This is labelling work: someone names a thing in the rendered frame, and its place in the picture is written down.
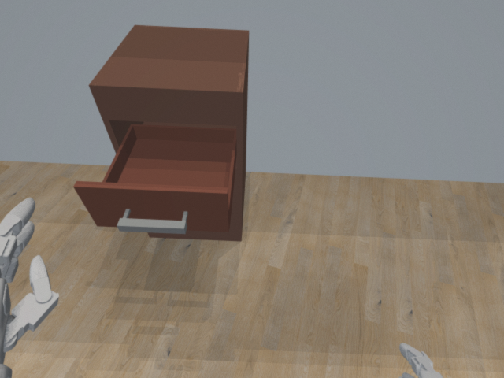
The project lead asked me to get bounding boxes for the right robot hand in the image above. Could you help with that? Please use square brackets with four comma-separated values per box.
[399, 343, 443, 378]

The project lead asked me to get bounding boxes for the cabinet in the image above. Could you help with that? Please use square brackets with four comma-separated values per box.
[89, 25, 249, 242]

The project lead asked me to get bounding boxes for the drawer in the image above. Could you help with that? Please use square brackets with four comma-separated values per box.
[73, 124, 237, 232]

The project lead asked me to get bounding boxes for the left robot hand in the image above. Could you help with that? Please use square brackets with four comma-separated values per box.
[0, 198, 59, 364]

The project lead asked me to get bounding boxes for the handle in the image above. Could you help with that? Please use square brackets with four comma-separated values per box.
[117, 209, 188, 234]

